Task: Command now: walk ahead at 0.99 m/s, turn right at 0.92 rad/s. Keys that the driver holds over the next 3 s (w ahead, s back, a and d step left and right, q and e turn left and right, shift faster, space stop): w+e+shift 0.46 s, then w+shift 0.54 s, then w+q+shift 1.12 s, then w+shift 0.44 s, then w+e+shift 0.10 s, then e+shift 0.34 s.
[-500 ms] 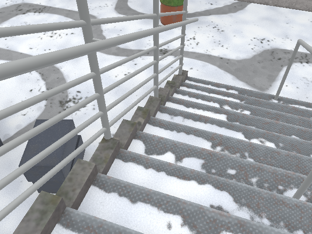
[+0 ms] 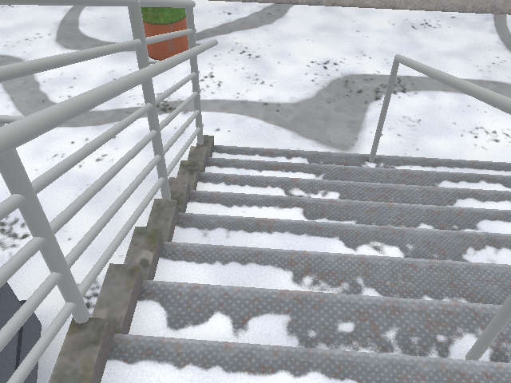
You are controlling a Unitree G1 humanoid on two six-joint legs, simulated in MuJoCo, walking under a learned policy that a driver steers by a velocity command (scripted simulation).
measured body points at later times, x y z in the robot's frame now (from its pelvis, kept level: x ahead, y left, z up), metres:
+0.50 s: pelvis +0.38 -0.01 -0.19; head +0.42 -0.01 +0.26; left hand +0.54 +0.21 -0.34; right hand +0.30 -0.26 -0.32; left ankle +0.45 +0.15 -0.79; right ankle +0.35 -0.01 -0.88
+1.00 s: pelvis +0.77 -0.11 -0.35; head +0.76 -0.14 +0.10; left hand +1.06 -0.03 -0.44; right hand +0.54 -0.22 -0.50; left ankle +0.70 +0.03 -1.02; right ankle +0.79 -0.23 -1.02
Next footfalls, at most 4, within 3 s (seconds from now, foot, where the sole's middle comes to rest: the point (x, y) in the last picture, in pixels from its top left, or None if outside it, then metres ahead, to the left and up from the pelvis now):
0.36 right None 0.39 -0.03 -0.91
0.72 left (270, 366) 0.73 0.01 -1.06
1.00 right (351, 349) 0.81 -0.26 -1.06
1.28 left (321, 304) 1.07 -0.18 -1.22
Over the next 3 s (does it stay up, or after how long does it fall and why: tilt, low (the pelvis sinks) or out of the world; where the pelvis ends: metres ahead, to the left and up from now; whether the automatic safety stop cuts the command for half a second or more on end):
stays up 2.25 -0.11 -1.06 its command is cut before an obstacle after 1.0 s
